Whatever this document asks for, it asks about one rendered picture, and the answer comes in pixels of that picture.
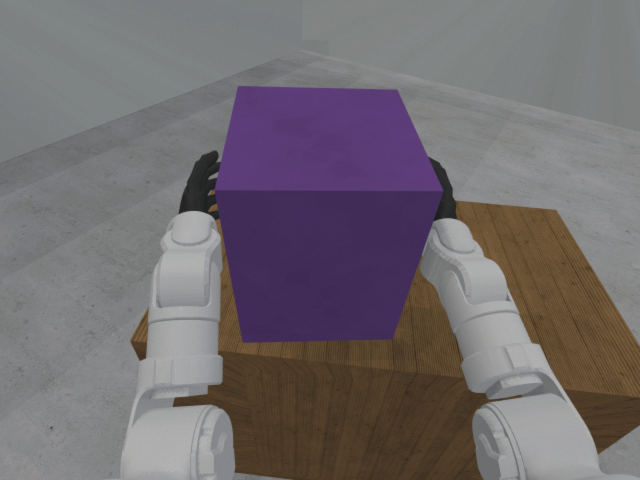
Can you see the carton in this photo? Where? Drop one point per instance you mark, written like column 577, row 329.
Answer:
column 326, row 197

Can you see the robot right upper arm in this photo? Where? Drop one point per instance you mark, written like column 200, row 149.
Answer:
column 535, row 438

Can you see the robot left upper arm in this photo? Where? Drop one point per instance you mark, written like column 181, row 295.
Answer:
column 180, row 443

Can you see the robot right hand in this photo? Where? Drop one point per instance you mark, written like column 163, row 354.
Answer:
column 447, row 206

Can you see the pedestal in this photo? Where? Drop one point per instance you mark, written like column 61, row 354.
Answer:
column 400, row 409

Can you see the robot left hand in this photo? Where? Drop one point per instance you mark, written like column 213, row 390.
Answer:
column 195, row 197

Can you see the right robot forearm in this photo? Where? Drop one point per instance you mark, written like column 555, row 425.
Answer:
column 499, row 357

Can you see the left robot forearm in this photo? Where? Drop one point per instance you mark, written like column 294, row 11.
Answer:
column 184, row 311

